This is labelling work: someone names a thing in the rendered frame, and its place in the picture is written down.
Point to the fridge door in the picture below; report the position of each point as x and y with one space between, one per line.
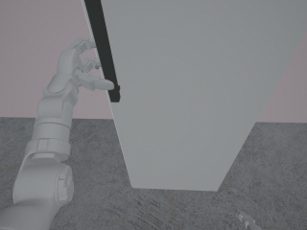
194 77

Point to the robot left hand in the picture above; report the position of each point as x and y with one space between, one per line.
71 64

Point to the robot right hand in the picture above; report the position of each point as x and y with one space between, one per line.
247 221

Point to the left robot forearm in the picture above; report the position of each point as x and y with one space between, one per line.
53 121

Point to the robot left upper arm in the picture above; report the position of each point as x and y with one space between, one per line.
40 191

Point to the handle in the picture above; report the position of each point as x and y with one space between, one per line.
98 25

